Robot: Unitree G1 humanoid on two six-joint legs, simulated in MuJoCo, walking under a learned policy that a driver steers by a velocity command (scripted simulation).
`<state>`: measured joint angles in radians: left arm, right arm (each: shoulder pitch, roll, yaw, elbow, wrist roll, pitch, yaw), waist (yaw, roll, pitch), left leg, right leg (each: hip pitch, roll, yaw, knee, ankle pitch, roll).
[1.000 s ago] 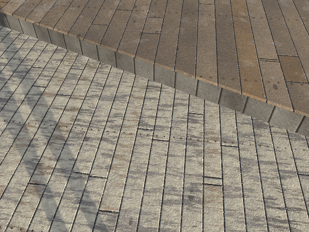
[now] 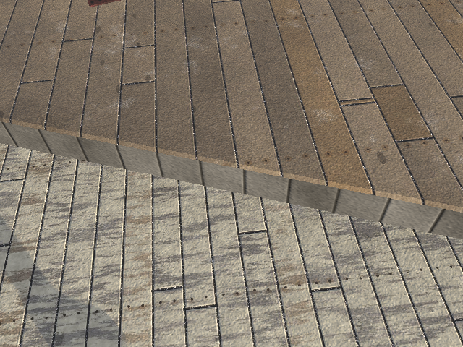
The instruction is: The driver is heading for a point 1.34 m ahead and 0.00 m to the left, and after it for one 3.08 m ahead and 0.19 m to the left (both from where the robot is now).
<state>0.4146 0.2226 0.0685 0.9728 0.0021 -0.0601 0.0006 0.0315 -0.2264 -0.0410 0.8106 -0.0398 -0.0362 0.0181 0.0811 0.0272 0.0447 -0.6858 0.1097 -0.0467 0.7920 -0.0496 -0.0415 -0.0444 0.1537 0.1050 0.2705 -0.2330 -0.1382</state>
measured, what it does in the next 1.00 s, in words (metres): walks ahead: left foot, then right foot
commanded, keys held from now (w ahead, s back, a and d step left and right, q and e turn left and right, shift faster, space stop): w+e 0.08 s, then w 0.92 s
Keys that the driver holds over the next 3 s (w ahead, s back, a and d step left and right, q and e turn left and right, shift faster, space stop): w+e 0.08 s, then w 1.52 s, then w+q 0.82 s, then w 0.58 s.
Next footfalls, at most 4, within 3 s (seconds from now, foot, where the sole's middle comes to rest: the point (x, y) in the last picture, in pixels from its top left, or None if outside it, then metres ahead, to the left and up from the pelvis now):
0.18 left None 0.30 0.13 -0.78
0.68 right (309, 327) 0.52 -0.12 -0.78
1.22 left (264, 244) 0.79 0.02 -0.78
1.74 right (340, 149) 1.07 -0.22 -0.63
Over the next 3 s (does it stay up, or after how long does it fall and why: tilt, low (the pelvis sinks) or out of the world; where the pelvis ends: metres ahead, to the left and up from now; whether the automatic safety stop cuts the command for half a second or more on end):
stays up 1.63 -0.07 0.14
